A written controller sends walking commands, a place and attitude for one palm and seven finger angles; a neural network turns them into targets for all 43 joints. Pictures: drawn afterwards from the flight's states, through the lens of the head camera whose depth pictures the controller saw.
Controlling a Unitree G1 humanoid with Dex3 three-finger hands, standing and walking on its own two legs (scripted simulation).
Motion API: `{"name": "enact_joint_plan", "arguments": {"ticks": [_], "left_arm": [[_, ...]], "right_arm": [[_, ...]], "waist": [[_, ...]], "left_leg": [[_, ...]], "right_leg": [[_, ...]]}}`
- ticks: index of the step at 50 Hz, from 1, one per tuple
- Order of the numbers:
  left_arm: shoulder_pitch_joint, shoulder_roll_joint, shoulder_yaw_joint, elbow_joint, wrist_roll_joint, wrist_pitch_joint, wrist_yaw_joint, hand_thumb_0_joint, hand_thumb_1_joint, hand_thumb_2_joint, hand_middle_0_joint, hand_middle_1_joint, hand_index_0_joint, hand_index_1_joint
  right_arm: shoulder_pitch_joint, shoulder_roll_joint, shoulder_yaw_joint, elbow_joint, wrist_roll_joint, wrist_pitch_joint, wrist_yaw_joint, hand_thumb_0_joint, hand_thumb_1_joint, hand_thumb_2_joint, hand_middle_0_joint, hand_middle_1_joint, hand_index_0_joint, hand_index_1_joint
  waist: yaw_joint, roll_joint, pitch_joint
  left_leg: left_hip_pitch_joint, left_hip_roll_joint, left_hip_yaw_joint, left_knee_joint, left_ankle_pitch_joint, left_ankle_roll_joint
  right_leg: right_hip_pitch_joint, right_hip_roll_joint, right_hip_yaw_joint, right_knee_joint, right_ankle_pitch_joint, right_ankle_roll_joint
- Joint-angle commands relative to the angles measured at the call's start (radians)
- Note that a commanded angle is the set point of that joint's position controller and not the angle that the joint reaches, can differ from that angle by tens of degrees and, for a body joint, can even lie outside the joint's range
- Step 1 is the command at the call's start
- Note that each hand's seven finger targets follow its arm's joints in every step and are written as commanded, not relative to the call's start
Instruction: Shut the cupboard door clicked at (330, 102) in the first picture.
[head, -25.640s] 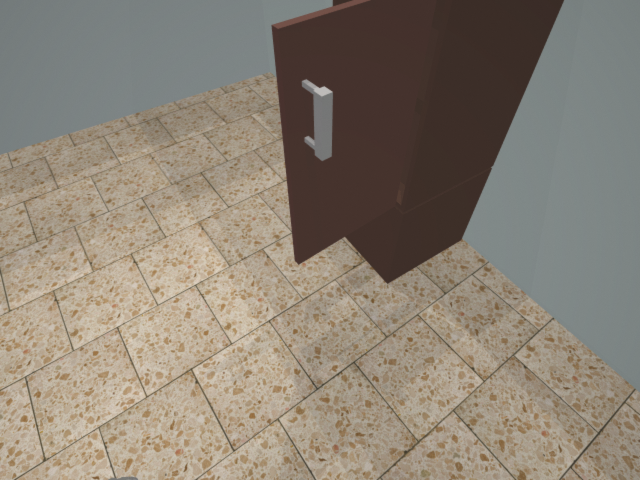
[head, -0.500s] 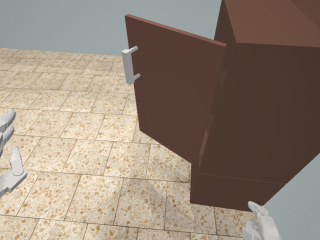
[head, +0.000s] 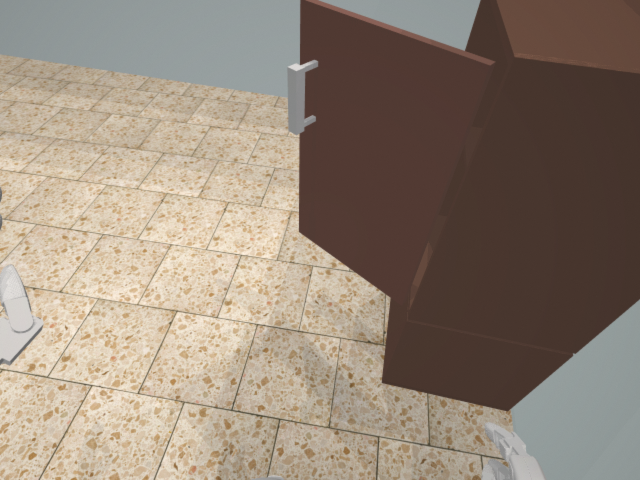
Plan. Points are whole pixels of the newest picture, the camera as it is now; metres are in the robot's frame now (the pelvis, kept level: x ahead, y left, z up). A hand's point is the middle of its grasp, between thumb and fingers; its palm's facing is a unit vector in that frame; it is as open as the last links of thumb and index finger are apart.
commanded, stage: step back with the hand held close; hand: left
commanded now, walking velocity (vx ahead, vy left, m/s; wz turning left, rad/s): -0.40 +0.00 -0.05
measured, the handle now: (304, 97) +0.76 +0.09 +0.10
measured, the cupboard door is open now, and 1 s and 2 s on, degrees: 60 60 60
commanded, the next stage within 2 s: stop stepping back and stand still in 0.42 s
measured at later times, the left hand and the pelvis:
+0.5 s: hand (69, 390) +0.15 +0.21 +0.19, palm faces +0.27 -0.84 -0.47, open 7.4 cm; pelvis -0.09 -0.02 +0.00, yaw -4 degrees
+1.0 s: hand out of the picture +0.09 +0.25 +0.18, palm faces +0.29 -0.84 -0.46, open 7.4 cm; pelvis -0.13 +0.02 +0.01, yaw -3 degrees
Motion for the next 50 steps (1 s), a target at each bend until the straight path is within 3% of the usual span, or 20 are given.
{"name": "enact_joint_plan", "arguments": {"ticks": [1,5,7,11,16,19,21,23,26,28,30,33,35,39,41,43,44,45,47,50], "left_arm": [[-0.082,0.207,0.110,-0.176,-0.008,-0.072,0.034,0.000,0.900,0.900,-0.200,-0.300,-0.200,-0.300],[-0.048,0.215,0.161,-0.199,0.003,-0.094,0.030,0.000,0.900,0.900,-0.200,-0.300,-0.200,-0.300],[-0.050,0.226,0.180,-0.220,-0.001,-0.098,0.017,0.000,0.900,0.900,-0.200,-0.300,-0.200,-0.300],[0.022,0.211,0.181,-0.205,-0.010,-0.104,-0.006,0.000,0.900,0.900,-0.200,-0.300,-0.200,-0.300],[-0.035,0.202,0.119,-0.253,-0.048,-0.130,-0.013,0.000,0.900,0.900,-0.200,-0.300,-0.200,-0.300],[-0.071,0.229,0.126,-0.277,-0.040,-0.133,-0.009,0.000,0.900,0.900,-0.200,-0.300,-0.200,-0.300],[-0.132,0.253,0.129,-0.337,-0.044,-0.130,-0.007,0.000,0.900,0.900,-0.200,-0.300,-0.200,-0.300],[-0.015,0.308,0.204,-0.328,-0.062,-0.110,-0.011,0.000,0.900,0.900,-0.200,-0.300,-0.200,-0.300],[0.087,0.297,0.228,-0.273,-0.083,-0.080,-0.033,0.000,0.900,0.900,-0.200,-0.300,-0.200,-0.300],[0.149,0.352,0.281,-0.215,-0.086,-0.061,-0.018,0.000,0.900,0.900,-0.200,-0.300,-0.200,-0.300],[0.104,0.286,0.205,-0.167,-0.073,-0.038,-0.001,0.000,0.900,0.900,-0.200,-0.300,-0.200,-0.300],[-0.053,0.255,0.142,-0.082,-0.044,0.000,0.013,0.000,0.900,0.900,-0.200,-0.300,-0.200,-0.300],[-0.177,0.194,0.056,0.058,-0.019,0.002,0.024,0.000,0.900,0.900,-0.200,-0.300,-0.200,-0.300],[-0.276,0.178,-0.017,-0.033,0.002,0.000,0.038,0.000,0.900,0.900,-0.200,-0.300,-0.200,-0.300],[-0.179,0.216,0.030,-0.223,-0.005,-0.014,0.042,0.000,0.900,0.900,-0.200,-0.300,-0.200,-0.300],[-0.018,0.284,0.127,-0.301,-0.008,-0.019,0.045,0.000,0.900,0.900,-0.200,-0.300,-0.200,-0.300],[-0.024,0.255,0.101,-0.402,-0.021,-0.026,0.028,0.000,0.900,0.900,-0.200,-0.300,-0.200,-0.300],[-0.028,0.272,0.124,-0.417,-0.025,-0.028,0.018,0.000,0.900,0.900,-0.200,-0.300,-0.200,-0.300],[-0.010,0.260,0.150,-0.416,-0.030,-0.032,0.033,0.000,0.900,0.900,-0.200,-0.300,-0.200,-0.300],[0.093,0.254,0.180,-0.308,-0.043,-0.015,0.039,0.000,0.900,0.900,-0.200,-0.300,-0.200,-0.300]], "right_arm": [[-0.103,-0.129,-0.056,-0.146,-0.001,-0.057,-0.014,0.000,-0.900,-0.900,0.200,0.300,0.200,0.300],[-0.135,-0.152,-0.058,-0.162,0.002,-0.075,-0.025,0.000,-0.900,-0.900,0.200,0.300,0.200,0.300],[-0.131,-0.149,-0.067,-0.159,-0.005,-0.082,-0.023,0.000,-0.900,-0.900,0.200,0.300,0.200,0.300],[-0.128,-0.146,-0.071,-0.152,-0.014,-0.099,-0.008,0.000,-0.900,-0.900,0.200,0.300,0.200,0.300],[-0.103,-0.123,-0.063,-0.078,-0.014,-0.128,0.003,0.000,-0.900,-0.900,0.200,0.300,0.200,0.300],[-0.108,-0.111,-0.065,-0.054,-0.012,-0.131,0.002,0.000,-0.900,-0.900,0.200,0.300,0.200,0.300],[-0.114,-0.101,-0.073,-0.071,0.009,-0.127,-0.006,0.000,-0.900,-0.900,0.200,0.300,0.200,0.300],[-0.140,-0.106,-0.079,-0.104,0.017,-0.120,-0.006,0.000,-0.900,-0.900,0.200,0.300,0.200,0.300],[-0.208,-0.091,-0.059,-0.161,0.016,-0.084,0.003,0.000,-0.900,-0.900,0.200,0.300,0.200,0.300],[-0.187,-0.085,-0.056,-0.161,0.014,-0.059,-0.004,0.000,-0.900,-0.900,0.200,0.300,0.200,0.300],[-0.180,-0.086,-0.055,-0.126,0.012,-0.037,-0.011,0.000,-0.900,-0.900,0.200,0.300,0.200,0.300],[-0.138,-0.094,-0.027,-0.107,0.001,-0.030,-0.019,0.000,-0.900,-0.900,0.200,0.300,0.200,0.300],[-0.133,-0.099,-0.025,-0.096,0.008,-0.051,-0.034,0.000,-0.900,-0.900,0.200,0.300,0.200,0.300],[-0.100,-0.122,-0.050,-0.084,0.011,-0.100,-0.049,0.000,-0.900,-0.900,0.200,0.300,0.200,0.300],[-0.082,-0.141,-0.064,-0.124,0.015,-0.122,-0.048,0.000,-0.900,-0.900,0.200,0.300,0.200,0.300],[-0.049,-0.120,-0.058,-0.146,0.008,-0.131,-0.025,0.000,-0.900,-0.900,0.200,0.300,0.200,0.300],[-0.049,-0.084,-0.044,-0.144,0.003,-0.136,-0.004,0.000,-0.900,-0.900,0.200,0.300,0.200,0.300],[-0.076,-0.090,-0.049,-0.125,-0.005,-0.144,0.006,0.000,-0.900,-0.900,0.200,0.300,0.200,0.300],[-0.081,-0.103,-0.054,-0.117,-0.008,-0.156,0.008,0.000,-0.900,-0.900,0.200,0.300,0.200,0.300],[-0.080,-0.093,-0.036,-0.117,-0.002,-0.141,0.007,0.000,-0.900,-0.900,0.200,0.300,0.200,0.300]], "waist": [[-0.033,-0.012,-0.060],[-0.014,0.206,-0.097],[-0.008,0.214,-0.127],[-0.007,0.185,-0.095],[-0.011,0.157,-0.203],[0.002,0.123,-0.352],[-0.022,0.057,-0.451],[-0.009,0.024,-0.482],[-0.007,0.102,-0.276],[-0.020,0.000,-0.137],[-0.020,-0.127,0.079],[-0.045,-0.052,0.176],[-0.042,-0.078,0.202],[-0.026,-0.080,0.079],[-0.018,0.062,-0.125],[-0.010,0.147,-0.255],[-0.029,0.224,-0.270],[-0.022,0.219,-0.234],[-0.020,0.183,-0.173],[-0.032,0.243,-0.156]], "left_leg": [[0.022,0.113,-0.169,-0.152,-0.203,-0.011],[-0.284,0.265,-0.326,-0.441,-0.448,0.058],[-0.318,0.328,-0.363,-0.480,-0.436,0.077],[-0.265,0.322,-0.332,-0.484,-0.419,0.060],[0.264,0.254,-0.218,-0.346,0.097,-0.052],[0.538,0.210,-0.092,-0.161,0.664,-0.042],[0.670,0.181,-0.031,-0.111,0.790,-0.025],[0.668,0.201,-0.067,-0.132,0.749,0.002],[0.373,0.202,-0.065,-0.233,0.262,-0.024],[0.323,0.075,0.005,0.000,-0.067,-0.098],[0.152,0.028,-0.104,0.432,-0.120,-0.113],[-0.069,0.096,-0.124,0.419,-0.085,-0.088],[-0.022,0.107,-0.072,0.221,-0.071,-0.071],[0.187,0.054,0.004,-0.111,0.070,-0.038],[0.401,0.144,-0.076,-0.180,0.522,0.002],[0.588,0.219,-0.158,-0.120,0.978,0.041],[0.593,0.223,-0.224,-0.186,0.973,0.027],[0.469,0.258,-0.250,-0.281,0.691,0.011],[0.377,0.267,-0.229,-0.338,0.390,0.013],[0.352,0.240,-0.116,-0.286,0.389,-0.012]], "right_leg": [[-0.028,-0.132,0.210,-0.181,-0.203,-0.062],[0.308,0.024,0.056,0.147,-0.063,0.003],[0.373,0.052,0.039,0.249,-0.061,0.010],[0.333,0.077,0.018,0.189,-0.193,0.000],[0.107,0.019,0.035,-0.222,-0.143,-0.021],[0.074,-0.020,0.052,-0.232,0.204,0.011],[0.048,-0.013,0.026,-0.135,0.428,0.069],[0.048,0.007,0.016,-0.059,0.322,0.104],[0.054,-0.004,0.013,-0.148,-0.011,0.043],[-0.164,-0.173,0.170,-0.367,-0.383,-0.056],[-0.389,-0.392,0.418,-0.503,-0.557,-0.182],[-0.224,-0.322,0.265,-0.425,-0.341,-0.167],[-0.103,-0.251,0.151,-0.347,-0.125,-0.125],[0.094,-0.207,0.109,-0.177,0.288,-0.075],[0.155,-0.088,0.026,0.054,0.425,0.005],[0.045,-0.014,-0.032,0.137,0.145,0.019],[0.010,0.011,-0.035,0.151,-0.118,0.015],[0.057,0.013,-0.011,0.182,-0.271,0.020],[0.082,0.005,-0.022,0.114,-0.256,0.016],[0.140,0.010,-0.060,-0.077,-0.111,0.016]]}}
